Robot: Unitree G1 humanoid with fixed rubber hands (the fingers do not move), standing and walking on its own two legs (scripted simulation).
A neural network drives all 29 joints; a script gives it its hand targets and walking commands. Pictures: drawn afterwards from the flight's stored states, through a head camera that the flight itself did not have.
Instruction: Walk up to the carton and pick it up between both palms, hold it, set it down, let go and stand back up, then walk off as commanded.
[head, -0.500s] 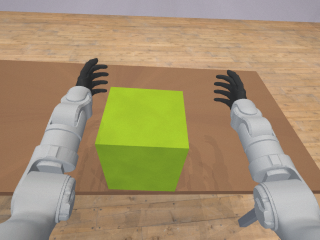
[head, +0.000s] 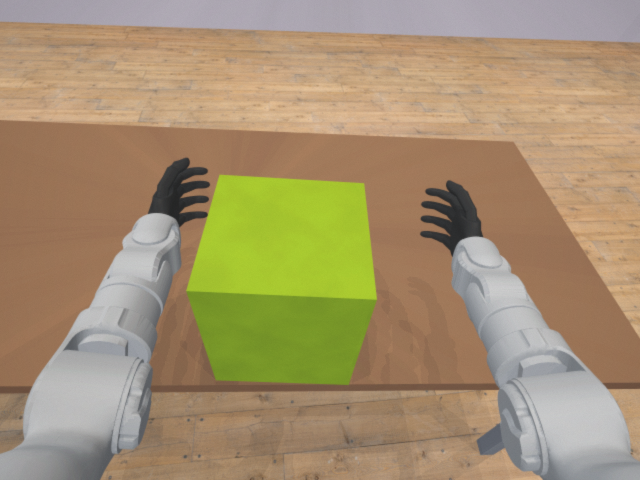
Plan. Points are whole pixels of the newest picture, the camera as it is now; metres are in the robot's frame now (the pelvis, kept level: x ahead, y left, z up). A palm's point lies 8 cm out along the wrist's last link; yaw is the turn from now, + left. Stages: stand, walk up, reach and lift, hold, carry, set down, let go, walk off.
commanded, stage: reach and lift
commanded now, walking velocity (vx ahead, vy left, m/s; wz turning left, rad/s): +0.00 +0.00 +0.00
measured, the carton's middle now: (287, 285) +0.40 +0.06 -0.01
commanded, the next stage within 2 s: none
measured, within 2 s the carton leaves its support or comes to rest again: neither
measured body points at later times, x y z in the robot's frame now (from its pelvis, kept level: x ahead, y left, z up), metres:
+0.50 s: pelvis +0.01 -0.03 -0.01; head +0.10 -0.01 +0.43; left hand +0.44 +0.20 +0.02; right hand +0.44 -0.18 +0.02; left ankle +0.01 +0.10 -0.74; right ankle +0.00 -0.10 -0.74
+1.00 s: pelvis +0.00 -0.02 -0.02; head +0.09 +0.01 +0.42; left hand +0.44 +0.19 +0.02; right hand +0.44 -0.12 +0.02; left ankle +0.01 +0.10 -0.74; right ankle +0.00 -0.10 -0.74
